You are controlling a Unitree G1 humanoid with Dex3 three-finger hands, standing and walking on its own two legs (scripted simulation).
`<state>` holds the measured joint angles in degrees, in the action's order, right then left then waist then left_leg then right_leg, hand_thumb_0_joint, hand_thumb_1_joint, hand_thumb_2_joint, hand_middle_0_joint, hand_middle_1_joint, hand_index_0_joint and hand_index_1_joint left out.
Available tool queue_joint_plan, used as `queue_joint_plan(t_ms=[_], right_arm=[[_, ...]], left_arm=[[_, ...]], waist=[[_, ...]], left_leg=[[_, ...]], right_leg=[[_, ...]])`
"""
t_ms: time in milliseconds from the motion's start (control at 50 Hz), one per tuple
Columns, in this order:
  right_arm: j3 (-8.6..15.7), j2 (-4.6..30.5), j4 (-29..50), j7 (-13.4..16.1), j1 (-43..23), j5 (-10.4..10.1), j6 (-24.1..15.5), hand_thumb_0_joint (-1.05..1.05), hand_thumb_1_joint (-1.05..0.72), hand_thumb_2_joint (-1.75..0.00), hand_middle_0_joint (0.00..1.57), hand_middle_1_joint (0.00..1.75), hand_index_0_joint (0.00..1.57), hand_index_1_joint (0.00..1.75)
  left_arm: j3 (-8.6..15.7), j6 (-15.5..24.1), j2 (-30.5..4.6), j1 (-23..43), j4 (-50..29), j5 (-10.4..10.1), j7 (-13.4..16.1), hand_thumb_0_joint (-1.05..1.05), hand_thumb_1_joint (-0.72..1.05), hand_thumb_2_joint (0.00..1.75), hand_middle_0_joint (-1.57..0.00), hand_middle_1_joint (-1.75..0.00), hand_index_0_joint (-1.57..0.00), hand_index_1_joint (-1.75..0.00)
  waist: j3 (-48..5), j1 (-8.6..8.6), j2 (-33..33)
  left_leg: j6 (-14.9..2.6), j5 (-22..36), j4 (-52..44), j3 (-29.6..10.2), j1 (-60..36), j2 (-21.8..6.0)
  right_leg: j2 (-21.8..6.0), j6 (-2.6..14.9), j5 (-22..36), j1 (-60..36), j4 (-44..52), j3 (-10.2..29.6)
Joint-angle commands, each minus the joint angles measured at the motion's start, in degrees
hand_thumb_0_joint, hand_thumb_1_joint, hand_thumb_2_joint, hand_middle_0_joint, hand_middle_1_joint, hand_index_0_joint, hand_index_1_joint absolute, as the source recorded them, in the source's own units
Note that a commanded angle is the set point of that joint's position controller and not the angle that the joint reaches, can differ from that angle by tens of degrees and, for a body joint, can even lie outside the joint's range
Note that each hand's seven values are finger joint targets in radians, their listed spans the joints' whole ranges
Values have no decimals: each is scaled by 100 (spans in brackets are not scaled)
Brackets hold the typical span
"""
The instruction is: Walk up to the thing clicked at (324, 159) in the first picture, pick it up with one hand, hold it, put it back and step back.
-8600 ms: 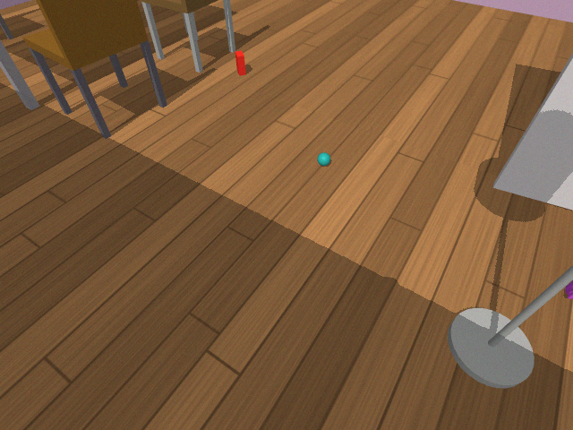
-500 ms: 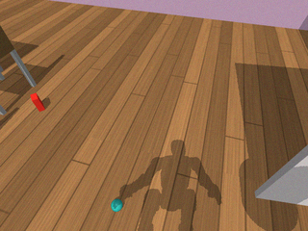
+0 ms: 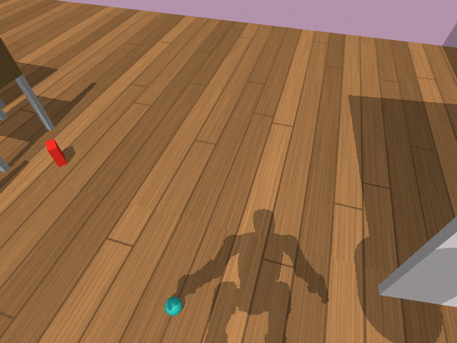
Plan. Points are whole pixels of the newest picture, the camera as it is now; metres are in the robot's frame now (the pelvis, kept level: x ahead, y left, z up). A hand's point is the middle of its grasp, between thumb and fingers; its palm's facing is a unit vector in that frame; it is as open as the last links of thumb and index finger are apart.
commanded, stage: stand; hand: left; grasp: from above
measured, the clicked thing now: (173, 306) +0.40 +0.25 -0.75
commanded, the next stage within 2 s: rise first in 0.06 s
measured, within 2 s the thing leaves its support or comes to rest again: neither
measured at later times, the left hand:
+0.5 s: hand out of the picture +0.14 +0.25 -0.18, palm faces -0.07 -0.92 -0.37, open 10.8 cm
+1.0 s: hand out of the picture +0.11 +0.27 -0.25, palm faces -0.21 -0.85 -0.49, open 14.2 cm
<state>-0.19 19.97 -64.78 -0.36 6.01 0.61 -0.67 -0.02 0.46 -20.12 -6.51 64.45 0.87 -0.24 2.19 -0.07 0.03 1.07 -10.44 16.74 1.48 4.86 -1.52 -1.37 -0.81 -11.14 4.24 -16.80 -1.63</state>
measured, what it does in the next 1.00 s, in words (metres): lowers itself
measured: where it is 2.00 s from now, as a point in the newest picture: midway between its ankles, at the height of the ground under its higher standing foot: outside the picture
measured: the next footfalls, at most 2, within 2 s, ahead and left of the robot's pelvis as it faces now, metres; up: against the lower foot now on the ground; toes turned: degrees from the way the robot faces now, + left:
none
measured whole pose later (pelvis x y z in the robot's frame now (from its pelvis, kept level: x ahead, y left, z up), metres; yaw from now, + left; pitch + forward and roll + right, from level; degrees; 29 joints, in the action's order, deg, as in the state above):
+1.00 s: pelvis -0.03 +0.01 -0.11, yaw +0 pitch +20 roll -2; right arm 1.4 13.5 -32.0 0.8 9.7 -0.1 -8.5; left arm 7.3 -9.6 -19.1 -11.8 30.2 17.5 0.1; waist -7.1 1.0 -0.1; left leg 0.3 -31.1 68.7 -1.0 57.2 -2.2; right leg -1.7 -1.1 -31.1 54.9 -66.6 -2.2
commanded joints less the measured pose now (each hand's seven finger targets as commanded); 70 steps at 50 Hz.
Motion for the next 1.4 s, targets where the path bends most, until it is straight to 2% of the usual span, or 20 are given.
queue_joint_plan(t_ms=[0, 140, 160, 180, 220, 260, 300, 340, 360, 420, 520, 600, 680, 860, 920, 1020, 1100, 1180, 1240, 1380], right_arm=[[257, 1233, 332, 97, -223, -6, -95, 0, -90, -90, 20, 30, 20, 30], [266, 1241, 325, 98, -199, 0, -113, 0, -93, -92, 20, 30, 20, 30], [42, 313, 1941, 205, -53, -398, -365, 0, -98, -92, 20, 30, 20, 30], [42, 434, 1608, 261, 284, -393, -341, 0, -94, -91, 20, 30, 20, 30], [191, 611, 1688, 286, 494, -374, -206, 0, -92, -91, 20, 30, 20, 30], [363, 617, 1882, 356, 682, -306, -246, 0, -90, -90, 20, 30, 20, 30], [465, 566, 2068, 291, 898, -197, -271, 0, -95, -91, 20, 30, 20, 30], [557, 532, 2371, 235, 929, -174, -275, 0, -95, -91, 20, 30, 20, 30], [589, 511, 2541, 229, 930, -185, -268, 0, -94, -91, 20, 30, 20, 30], [516, 418, 2897, 206, 674, -241, -255, 0, -92, -90, 20, 30, 20, 30], [542, 374, 3291, 148, 637, -227, -404, 0, -90, -90, 20, 30, 20, 30], [594, 296, 3480, 151, 716, -165, -608, 0, -87, -89, 20, 30, 20, 30], [599, 243, 3646, 204, 720, -144, -746, 0, -88, -89, 20, 30, 20, 30], [586, 249, 3851, 221, 591, -111, -901, 0, -90, -90, 20, 30, 20, 30], [560, 224, 3914, 219, 489, -83, -987, 0, -89, -90, 20, 30, 20, 30], [570, 267, 3835, 159, 334, -27, -1184, 0, -87, -89, 20, 30, 20, 30], [662, 405, 3761, 62, 297, -47, -1264, 0, -86, -89, 20, 30, 20, 30], [694, 549, 3550, -32, 247, -76, -1204, 0, -87, -89, 20, 30, 20, 30], [752, 593, 3431, -112, 278, -85, -1103, 0, -88, -90, 20, 30, 20, 30], [822, 647, 3079, -225, 462, 7, -935, 0, -92, -91, 20, 30, 20, 30]], left_arm=[[238, 122, -1197, 177, -302, -29, 93, 0, 90, 90, -20, -30, -20, -30], [239, 131, -1199, 133, -312, -29, 85, 0, 82, 96, -15, -38, -14, -38], [286, 646, -305, 2143, -2323, -331, 177, 0, 74, 100, -22, -46, -17, -46], [341, 577, -477, 2751, -1905, -300, 186, 0, 66, 97, -21, -53, -17, -54], [791, 237, -1076, 1311, -634, -125, 140, 0, 50, 95, -17, -67, -15, -70], [1045, 304, -1562, 1774, -981, 110, 42, 0, 35, 93, -12, -83, -13, -84], [1045, 169, -1243, 889, -351, 463, -132, 0, 19, 93, -8, -99, -12, -95], [1355, 106, -1400, 353, -670, 678, -170, 0, 3, 99, -3, -107, -6, -103], [1319, 47, -1302, 307, -960, 717, -139, 0, -5, 98, -2, -109, -6, -105], [1009, -344, -897, 494, -1250, 838, -24, 0, -28, 98, -4, -110, -7, -107], [1030, -654, -792, 442, -1908, 901, 95, 0, -57, 99, -7, -107, -7, -107], [1222, -511, -977, 612, -2782, 1067, 137, 0, -57, 100, -6, -106, -5, -107], [1230, -533, -965, -51, -3488, 1242, 160, 0, -57, 100, -6, -107, -5, -108], [1098, -958, -777, -749, -4134, 1506, 131, 0, -58, 98, -7, -108, -6, -108], [1111, -896, -891, -292, -4160, 1663, 172, 0, -56, 97, -6, -108, -6, -107], [1305, -346, -1299, 438, -3682, 2212, 222, 0, -54, 96, -5, -109, -6, -108], [1002, 165, -1194, 534, -3706, 2663, 186, 0, -53, 96, -5, -111, -6, -110], [1430, 551, -1947, 1129, -3320, 3222, 414, 0, -55, 98, -5, -111, -6, -111], [1437, 686, -2029, 1362, -3100, 3596, 583, 0, -56, 99, -5, -110, -6, -110], [1504, 957, -2722, 3098, -2478, 4286, 757, 0, -58, 100, -8, -109, -8, -108]], waist=[[-302, 6, -89], [-402, -4, -44], [188, 669, -177], [-158, 522, 5], [-102, 234, 207], [-993, 166, 148], [-1233, 149, 249], [-1851, -245, -229], [-2033, -262, -421], [-1424, -82, -285], [-1363, 48, -93], [-1869, 82, -212], [-2238, 51, -399], [-2190, 199, -362], [-2076, 298, -331], [-2361, 251, -376], [-3274, 231, -538], [-3750, 45, -644], [-4167, -26, -652], [-4671, 89, -156]], left_leg=[[-193, 1038, -185, -461, -75, -681], [-176, 1128, -177, -479, -112, -679], [-159, 244, 228, 188, 645, 170], [-181, 156, 358, 133, 618, 158], [-193, 125, 653, 148, 1005, 178], [-210, 435, 1041, 120, 1012, 195], [-198, 669, 1501, 64, 1389, 226], [-103, 1000, 1717, 62, 1440, 272], [-76, 1032, 1738, 65, 1379, 278], [-69, 604, 1798, 19, 1842, 259], [-89, -50, 2384, -54, 2493, 138], [-115, -245, 3052, -77, 2880, 124], [-111, -165, 3438, -105, 3038, 92], [-104, -79, 3968, -336, 3595, -12], [-140, -495, 4345, -299, 4125, 17], [-169, -951, 5419, -210, 5263, 94], [-141, -613, 6092, -323, 5523, 103], [-151, -334, 6856, -394, 6143, 86], [-167, -45, 7352, -361, 6415, 95], [-293, -1031, 8488, -202, 7886, 123]], right_leg=[[-718, 176, 1035, 43, 236, 474], [-714, 181, 1094, -15, 214, 468], [87, 129, 623, 1314, -160, 41], [77, 109, 497, 1060, -249, -7], [110, 153, 273, 1193, -477, -88], [75, 136, 625, 1165, -862, -14], [87, 143, 866, 1337, -1328, -27], [105, 214, 1003, 1186, -1638, -31], [111, 227, 967, 1216, -1683, -27], [145, 219, 498, 1729, -1679, -70], [201, 207, -231, 2560, -2256, -130], [164, 195, -394, 3136, -2936, -69], [154, 188, -310, 3409, -3386, -42], [176, 194, -411, 4121, -3993, -109], [169, 190, -645, 4567, -4280, -79], [135, 187, -998, 5679, -5291, -3], [144, 213, -847, 6435, -6152, -18], [143, 236, -696, 7219, -6978, -32], [153, 245, -502, 7579, -7436, -50], [172, 175, -1038, 7983, -7926, -2]])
